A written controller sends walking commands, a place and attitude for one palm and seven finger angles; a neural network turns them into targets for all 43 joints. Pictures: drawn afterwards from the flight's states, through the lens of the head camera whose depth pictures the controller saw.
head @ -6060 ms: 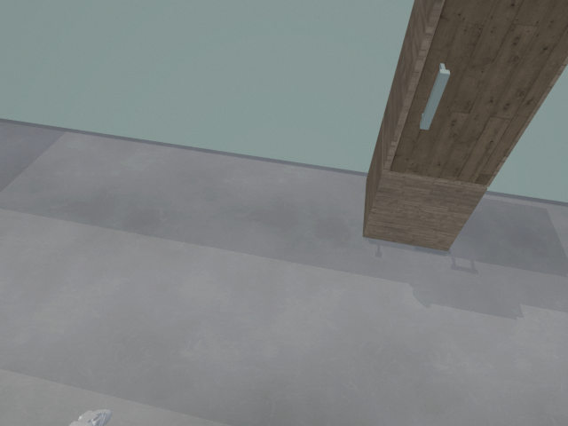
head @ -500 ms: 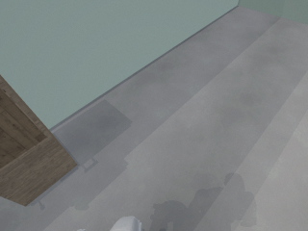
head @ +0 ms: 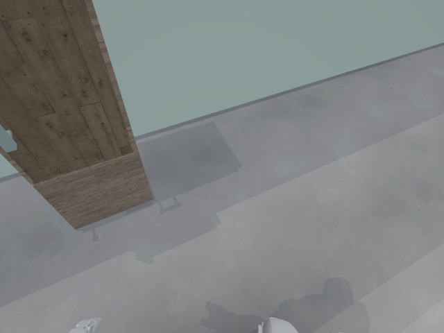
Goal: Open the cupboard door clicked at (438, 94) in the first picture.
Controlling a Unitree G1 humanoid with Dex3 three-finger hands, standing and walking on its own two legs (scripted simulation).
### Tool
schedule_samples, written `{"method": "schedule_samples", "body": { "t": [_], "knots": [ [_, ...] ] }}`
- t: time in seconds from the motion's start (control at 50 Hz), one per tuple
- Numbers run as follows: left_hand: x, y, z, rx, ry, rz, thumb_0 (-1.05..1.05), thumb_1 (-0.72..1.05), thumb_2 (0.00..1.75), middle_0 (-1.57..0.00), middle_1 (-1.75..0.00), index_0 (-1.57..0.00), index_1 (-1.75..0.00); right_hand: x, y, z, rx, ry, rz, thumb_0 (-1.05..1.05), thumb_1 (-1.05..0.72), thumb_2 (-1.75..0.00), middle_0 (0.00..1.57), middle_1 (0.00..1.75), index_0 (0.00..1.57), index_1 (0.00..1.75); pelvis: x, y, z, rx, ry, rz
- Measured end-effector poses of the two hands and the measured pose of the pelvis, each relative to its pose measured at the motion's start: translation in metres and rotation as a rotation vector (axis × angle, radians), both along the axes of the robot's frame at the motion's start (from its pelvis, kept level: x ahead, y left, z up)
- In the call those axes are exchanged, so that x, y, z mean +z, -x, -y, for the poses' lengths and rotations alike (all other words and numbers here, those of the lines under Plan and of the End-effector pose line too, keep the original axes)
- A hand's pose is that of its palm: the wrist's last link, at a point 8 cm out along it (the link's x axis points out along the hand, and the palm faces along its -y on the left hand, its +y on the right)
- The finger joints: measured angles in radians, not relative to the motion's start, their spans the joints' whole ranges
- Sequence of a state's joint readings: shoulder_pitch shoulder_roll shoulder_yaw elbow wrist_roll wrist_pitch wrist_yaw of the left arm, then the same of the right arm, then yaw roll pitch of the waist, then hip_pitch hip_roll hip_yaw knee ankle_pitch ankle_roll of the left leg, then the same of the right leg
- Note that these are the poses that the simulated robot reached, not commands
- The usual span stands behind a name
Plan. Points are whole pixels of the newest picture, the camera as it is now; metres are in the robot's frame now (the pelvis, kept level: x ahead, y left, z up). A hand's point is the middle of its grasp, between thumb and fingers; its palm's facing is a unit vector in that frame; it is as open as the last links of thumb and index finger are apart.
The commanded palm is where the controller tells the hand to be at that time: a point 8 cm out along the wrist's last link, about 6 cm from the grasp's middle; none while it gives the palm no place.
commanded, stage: turn to face it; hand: left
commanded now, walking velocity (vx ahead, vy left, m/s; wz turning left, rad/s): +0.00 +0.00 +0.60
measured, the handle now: out of the picture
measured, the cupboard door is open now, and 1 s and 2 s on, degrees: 0 0 0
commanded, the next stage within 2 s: take the last steps up to it in 0.68 s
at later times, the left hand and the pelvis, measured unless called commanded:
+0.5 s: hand out of the picture +0.02 +0.17 -0.15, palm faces +0.30 -0.91 -0.29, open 7.4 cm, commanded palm none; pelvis +0.01 -0.05 +0.00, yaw +18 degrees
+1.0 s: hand out of the picture -0.05 +0.19 -0.16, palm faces +0.45 -0.87 -0.22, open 7.4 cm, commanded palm none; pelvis +0.00 +0.00 +0.00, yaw +25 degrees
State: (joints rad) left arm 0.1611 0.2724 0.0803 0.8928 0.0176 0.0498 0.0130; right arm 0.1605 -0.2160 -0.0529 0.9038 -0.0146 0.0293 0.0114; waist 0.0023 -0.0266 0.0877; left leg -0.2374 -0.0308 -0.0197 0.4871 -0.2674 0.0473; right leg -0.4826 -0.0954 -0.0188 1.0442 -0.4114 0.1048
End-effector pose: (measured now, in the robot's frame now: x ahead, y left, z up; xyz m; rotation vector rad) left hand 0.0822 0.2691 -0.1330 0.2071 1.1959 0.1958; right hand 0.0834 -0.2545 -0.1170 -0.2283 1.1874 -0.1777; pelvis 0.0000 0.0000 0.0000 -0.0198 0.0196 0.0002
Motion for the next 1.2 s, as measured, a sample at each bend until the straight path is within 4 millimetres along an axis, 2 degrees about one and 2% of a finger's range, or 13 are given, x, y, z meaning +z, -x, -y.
{"method": "schedule_samples", "body": {
  "t": [0.16,0.22,0.26,0.38,0.48,0.56,0.66,0.74,0.84,0.94,1.1,1.14,1.2],
  "knots": [
    [0.019,-0.038,0.028,0.022,-0.018,0.145,0.00,0.91,0.90,-0.19,-0.30,-0.19,-0.30,-0.020,0.012,0.016,0.020,-0.043,-0.078,0.00,-0.90,-0.90,0.20,0.30,0.20,0.30,-0.004,-0.005,0.022,0.102,-0.015,0.001],
    [0.023,-0.040,0.041,0.035,-0.042,0.194,0.00,0.91,0.90,-0.20,-0.30,-0.20,-0.30,-0.035,0.010,0.030,0.034,-0.062,-0.097,0.01,-0.90,-0.90,0.20,0.30,0.20,0.30,-0.011,-0.008,0.037,0.141,-0.029,0.000],
    [0.027,-0.032,0.048,0.050,-0.052,0.199,0.00,0.91,0.90,-0.20,-0.30,-0.20,-0.30,-0.039,0.005,0.037,0.052,-0.064,-0.108,0.01,-0.90,-0.90,0.20,0.30,0.20,0.30,-0.011,-0.008,0.042,0.178,-0.028,0.008],
    [0.030,0.017,0.059,0.154,-0.055,0.124,0.00,0.90,0.90,-0.20,-0.30,-0.20,-0.30,-0.032,-0.022,0.045,0.138,-0.066,-0.116,0.01,-0.91,-0.90,0.20,0.30,0.19,0.29,-0.002,-0.011,0.049,0.254,-0.053,0.022],
    [0.019,0.069,0.060,0.254,-0.034,0.036,0.00,0.90,0.90,-0.20,-0.30,-0.20,-0.30,-0.025,-0.051,0.032,0.229,-0.051,-0.110,0.01,-0.91,-0.90,0.20,0.30,0.19,0.29,0.000,-0.011,0.047,0.312,-0.059,0.022],
    [0.005,0.118,0.055,0.339,-0.007,-0.048,0.00,0.90,0.90,-0.20,-0.30,-0.20,-0.30,-0.020,-0.081,0.007,0.315,-0.032,-0.073,0.01,-0.91,-0.90,0.19,0.30,0.19,0.29,-0.003,-0.007,0.037,0.345,-0.049,0.021],
    [-0.022,0.177,0.041,0.442,0.037,-0.153,0.00,0.90,0.90,-0.20,-0.30,-0.20,-0.30,-0.013,-0.113,-0.039,0.418,-0.008,0.030,0.01,-0.91,-0.90,0.19,0.30,0.19,0.29,-0.016,-0.001,0.016,0.381,-0.029,0.024],
    [-0.022,0.199,0.034,0.483,0.055,-0.208,0.00,0.91,0.90,-0.20,-0.30,-0.20,-0.30,-0.001,-0.117,-0.065,0.457,-0.007,0.076,0.00,-0.91,-0.90,0.20,0.30,0.19,0.29,-0.010,0.003,0.006,0.391,-0.019,0.036],
    [-0.012,0.193,0.029,0.497,0.063,-0.153,0.01,0.91,0.90,-0.19,-0.30,-0.19,-0.30,0.003,-0.106,-0.082,0.476,-0.027,0.064,0.00,-0.90,-0.90,0.20,0.30,0.20,0.30,0.000,0.008,0.000,0.417,-0.009,0.043],
    [-0.005,0.174,0.031,0.477,0.064,-0.090,0.00,0.91,0.90,-0.19,-0.30,-0.19,-0.30,-0.004,-0.081,-0.081,0.454,-0.066,0.024,0.00,-0.90,-0.90,0.20,0.30,0.20,0.30,0.003,0.007,0.000,0.433,-0.012,0.045],
    [0.000,0.125,0.048,0.433,0.041,0.019,0.00,0.91,0.90,-0.19,-0.30,-0.19,-0.30,-0.035,-0.039,-0.031,0.367,-0.062,-0.129,0.00,-0.92,-0.90,0.20,0.30,0.20,0.30,-0.006,-0.015,0.012,0.455,-0.047,0.041],
    [-0.001,0.122,0.056,0.457,0.038,0.038,0.00,0.91,0.90,-0.19,-0.30,-0.19,-0.30,-0.041,-0.032,-0.022,0.371,-0.054,-0.191,0.00,-0.92,-0.90,0.20,0.30,0.20,0.30,-0.008,-0.022,0.014,0.475,-0.039,0.053],
    [0.003,0.133,0.069,0.513,0.043,0.012,0.00,0.92,0.90,-0.20,-0.30,-0.20,-0.30,-0.037,-0.033,-0.018,0.377,-0.053,-0.250,0.00,-0.91,-0.90,0.20,0.30,0.19,0.29,-0.001,-0.035,0.011,0.479,-0.046,0.053]
  ]
}}
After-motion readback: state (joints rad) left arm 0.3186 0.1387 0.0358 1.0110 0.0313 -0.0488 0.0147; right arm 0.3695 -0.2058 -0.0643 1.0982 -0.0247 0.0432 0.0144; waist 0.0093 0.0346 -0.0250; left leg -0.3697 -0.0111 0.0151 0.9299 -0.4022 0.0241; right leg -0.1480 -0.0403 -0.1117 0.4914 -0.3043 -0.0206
